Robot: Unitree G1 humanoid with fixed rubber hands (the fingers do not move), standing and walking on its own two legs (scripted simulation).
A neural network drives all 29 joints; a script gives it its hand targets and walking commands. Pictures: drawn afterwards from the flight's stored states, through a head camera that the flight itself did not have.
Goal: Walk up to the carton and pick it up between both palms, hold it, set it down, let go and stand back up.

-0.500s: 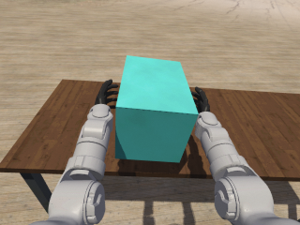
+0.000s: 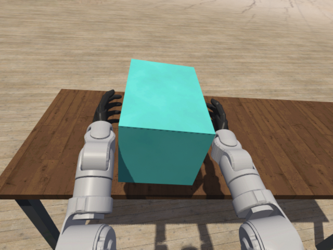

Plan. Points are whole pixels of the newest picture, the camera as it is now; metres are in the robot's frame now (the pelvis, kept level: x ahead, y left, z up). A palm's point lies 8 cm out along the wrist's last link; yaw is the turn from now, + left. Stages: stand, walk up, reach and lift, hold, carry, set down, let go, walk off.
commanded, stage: reach and lift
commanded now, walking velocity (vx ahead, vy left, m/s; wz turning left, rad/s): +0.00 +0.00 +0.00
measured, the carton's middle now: (160, 118) +0.44 -0.01 +0.13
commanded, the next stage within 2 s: hold in 0.88 s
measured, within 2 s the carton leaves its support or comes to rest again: neither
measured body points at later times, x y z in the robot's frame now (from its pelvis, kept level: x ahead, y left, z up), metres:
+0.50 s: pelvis -0.02 -0.01 +0.00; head -0.06 +0.01 +0.45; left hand +0.38 +0.12 +0.20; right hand +0.36 -0.17 +0.17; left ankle +0.01 +0.13 -0.75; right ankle +0.02 -0.13 -0.75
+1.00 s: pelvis +0.00 -0.01 +0.00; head -0.04 +0.02 +0.45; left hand +0.39 +0.13 +0.21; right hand +0.37 -0.15 +0.19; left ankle +0.01 +0.13 -0.75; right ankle +0.02 -0.13 -0.75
